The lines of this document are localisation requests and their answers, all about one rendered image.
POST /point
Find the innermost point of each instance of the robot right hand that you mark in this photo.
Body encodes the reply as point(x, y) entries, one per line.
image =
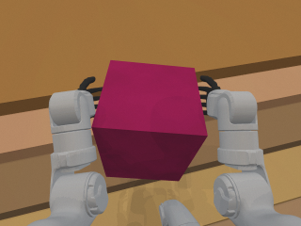
point(214, 86)

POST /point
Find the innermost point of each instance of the left robot forearm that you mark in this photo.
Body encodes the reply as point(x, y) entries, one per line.
point(69, 113)

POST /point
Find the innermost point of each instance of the right robot forearm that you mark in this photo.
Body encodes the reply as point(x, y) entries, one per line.
point(237, 121)

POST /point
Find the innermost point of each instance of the robot left hand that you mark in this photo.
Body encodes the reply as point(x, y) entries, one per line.
point(84, 86)

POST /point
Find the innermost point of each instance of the robot left upper arm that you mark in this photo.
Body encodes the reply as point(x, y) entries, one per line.
point(76, 199)

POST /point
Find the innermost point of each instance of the robot right thigh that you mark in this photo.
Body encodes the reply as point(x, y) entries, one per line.
point(174, 213)

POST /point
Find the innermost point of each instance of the carton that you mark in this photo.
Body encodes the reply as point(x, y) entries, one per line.
point(149, 122)

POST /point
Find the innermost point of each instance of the robot right upper arm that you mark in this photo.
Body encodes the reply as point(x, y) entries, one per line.
point(246, 199)

